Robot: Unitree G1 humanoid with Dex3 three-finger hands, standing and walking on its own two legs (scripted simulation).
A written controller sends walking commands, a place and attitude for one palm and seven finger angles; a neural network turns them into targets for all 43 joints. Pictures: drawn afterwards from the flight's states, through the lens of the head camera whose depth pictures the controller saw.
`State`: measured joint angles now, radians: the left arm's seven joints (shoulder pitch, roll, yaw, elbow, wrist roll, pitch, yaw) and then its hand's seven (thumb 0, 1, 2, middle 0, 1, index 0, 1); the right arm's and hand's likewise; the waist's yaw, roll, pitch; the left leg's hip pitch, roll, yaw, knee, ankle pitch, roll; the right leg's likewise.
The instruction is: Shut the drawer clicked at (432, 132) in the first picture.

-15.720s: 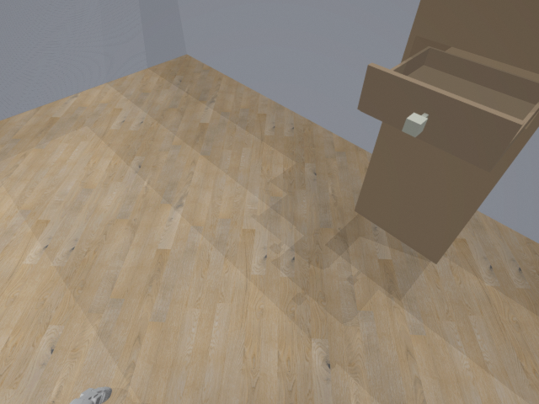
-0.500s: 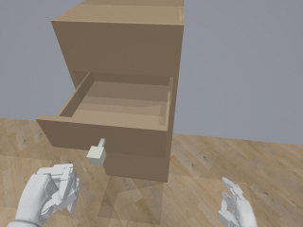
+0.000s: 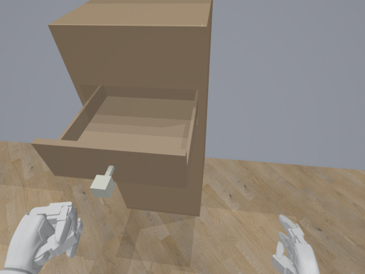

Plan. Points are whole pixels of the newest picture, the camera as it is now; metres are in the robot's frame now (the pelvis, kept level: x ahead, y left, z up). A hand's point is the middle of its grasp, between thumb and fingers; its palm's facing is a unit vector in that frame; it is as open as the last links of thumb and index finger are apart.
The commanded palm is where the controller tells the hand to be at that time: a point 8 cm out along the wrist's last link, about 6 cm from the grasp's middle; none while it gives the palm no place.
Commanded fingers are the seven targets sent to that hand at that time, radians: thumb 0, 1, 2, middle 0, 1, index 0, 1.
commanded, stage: bring the fist close to the handle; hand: left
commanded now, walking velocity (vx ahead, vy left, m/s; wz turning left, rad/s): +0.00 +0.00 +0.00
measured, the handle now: (106, 179) +0.32 +0.23 +0.03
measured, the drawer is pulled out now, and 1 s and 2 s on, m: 0.27 0.27 0.25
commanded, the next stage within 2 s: push the drawer shut in 1.22 s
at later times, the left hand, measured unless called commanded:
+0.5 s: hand (90, 225) +0.20 +0.21 +0.06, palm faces -0.02 -1.00 -0.04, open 3.3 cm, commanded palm +0.17 +0.26 +0.06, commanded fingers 0.00 0.90 0.90 -1.40 -1.60 -1.40 -1.60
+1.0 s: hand (108, 219) +0.23 +0.19 +0.03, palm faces -0.04 -1.00 -0.06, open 3.3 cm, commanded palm +0.20 +0.25 +0.03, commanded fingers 0.00 0.90 0.90 -1.40 -1.60 -1.40 -1.60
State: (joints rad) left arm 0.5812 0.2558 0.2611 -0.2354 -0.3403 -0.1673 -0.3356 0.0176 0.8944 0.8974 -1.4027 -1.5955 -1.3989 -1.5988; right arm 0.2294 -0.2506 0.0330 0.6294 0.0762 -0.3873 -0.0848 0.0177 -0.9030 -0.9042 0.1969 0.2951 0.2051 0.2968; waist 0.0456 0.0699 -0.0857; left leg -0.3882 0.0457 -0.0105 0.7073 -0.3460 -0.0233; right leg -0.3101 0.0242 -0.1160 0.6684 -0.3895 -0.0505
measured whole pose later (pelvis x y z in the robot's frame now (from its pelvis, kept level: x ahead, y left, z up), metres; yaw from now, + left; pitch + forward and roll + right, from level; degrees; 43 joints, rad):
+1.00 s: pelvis -0.01 +0.03 -0.04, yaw -1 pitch +11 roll -2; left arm 0.39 0.20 0.09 -0.09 -0.21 -0.34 -0.16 0.02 0.90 0.90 -1.40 -1.60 -1.40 -1.60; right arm 0.25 -0.23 0.02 0.54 0.02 -0.19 -0.03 0.02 -0.90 -0.90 0.20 0.30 0.21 0.30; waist -0.02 0.04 -0.10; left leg -0.72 0.02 0.02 0.98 -0.45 0.02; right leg -0.65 -0.02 -0.08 0.95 -0.49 -0.01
